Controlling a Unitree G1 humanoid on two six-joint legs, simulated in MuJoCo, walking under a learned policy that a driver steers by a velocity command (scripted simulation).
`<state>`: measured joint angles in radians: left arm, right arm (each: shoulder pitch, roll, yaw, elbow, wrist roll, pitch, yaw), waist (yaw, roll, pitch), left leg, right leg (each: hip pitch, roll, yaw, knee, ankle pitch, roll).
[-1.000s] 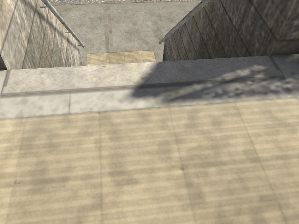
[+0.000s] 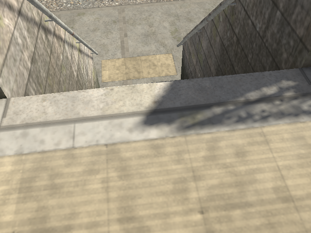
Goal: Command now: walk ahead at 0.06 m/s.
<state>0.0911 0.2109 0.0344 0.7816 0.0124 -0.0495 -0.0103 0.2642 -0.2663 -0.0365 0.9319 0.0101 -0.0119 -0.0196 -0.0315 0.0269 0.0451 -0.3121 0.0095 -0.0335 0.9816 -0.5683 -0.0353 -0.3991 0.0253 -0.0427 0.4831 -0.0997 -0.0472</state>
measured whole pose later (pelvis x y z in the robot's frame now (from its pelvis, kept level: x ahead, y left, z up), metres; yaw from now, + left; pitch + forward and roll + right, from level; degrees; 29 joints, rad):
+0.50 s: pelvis +0.06 +0.02 +0.01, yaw -1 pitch -1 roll +0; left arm 0.17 0.22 0.04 1.00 0.00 -0.01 0.03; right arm 0.25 -0.20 -0.02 1.01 0.00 -0.03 -0.03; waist 0.00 0.00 0.04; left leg -0.18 0.01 0.01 0.52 -0.33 0.00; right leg -0.28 0.00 -0.02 0.50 -0.20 0.00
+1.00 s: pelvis +0.11 +0.01 +0.00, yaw -1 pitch -1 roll +0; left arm 0.18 0.22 0.05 1.09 -0.03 -0.06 0.00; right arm 0.38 -0.22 -0.05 1.07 0.03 -0.05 -0.03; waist -0.02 0.03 0.00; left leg -0.09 0.03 0.00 0.50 -0.40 0.01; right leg -0.31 -0.01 -0.06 0.68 -0.42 -0.08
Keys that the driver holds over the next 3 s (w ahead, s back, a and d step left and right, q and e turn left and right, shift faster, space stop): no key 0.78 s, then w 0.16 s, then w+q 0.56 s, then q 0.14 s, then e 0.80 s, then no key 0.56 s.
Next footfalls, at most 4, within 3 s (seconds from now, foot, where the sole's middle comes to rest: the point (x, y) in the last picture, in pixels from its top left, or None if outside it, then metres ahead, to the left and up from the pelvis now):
0.16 left None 0.07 0.14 -0.77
1.54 left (127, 230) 0.49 0.15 -0.77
2.12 right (166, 198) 0.62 -0.02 -0.77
2.64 left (111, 199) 0.62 0.23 -0.77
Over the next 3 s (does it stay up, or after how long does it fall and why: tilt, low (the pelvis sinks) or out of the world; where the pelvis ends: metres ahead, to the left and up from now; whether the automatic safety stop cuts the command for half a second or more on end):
stays up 0.59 0.14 0.00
